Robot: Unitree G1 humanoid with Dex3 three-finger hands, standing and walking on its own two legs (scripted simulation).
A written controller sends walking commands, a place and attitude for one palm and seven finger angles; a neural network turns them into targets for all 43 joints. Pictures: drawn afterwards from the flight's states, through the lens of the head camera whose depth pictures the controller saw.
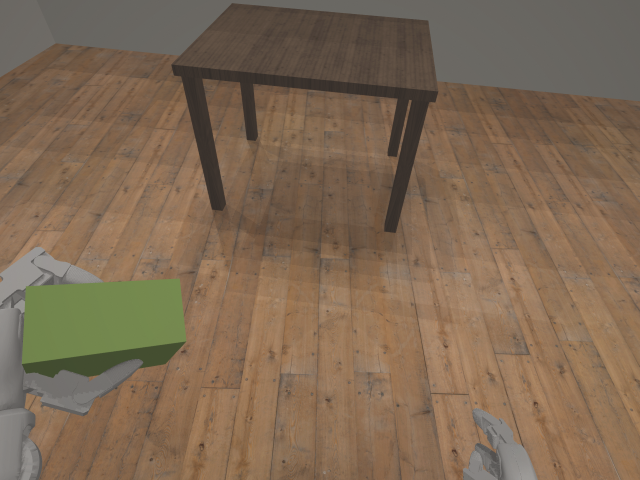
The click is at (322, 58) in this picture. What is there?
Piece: table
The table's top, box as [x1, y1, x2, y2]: [171, 3, 437, 101]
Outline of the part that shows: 171,64 174,75 425,101 435,101 437,94 436,78 427,20 232,3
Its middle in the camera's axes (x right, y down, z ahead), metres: -0.02 -0.76 +1.52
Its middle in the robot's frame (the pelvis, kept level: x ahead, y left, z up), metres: +1.64 +0.11 -0.11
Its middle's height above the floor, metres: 0.66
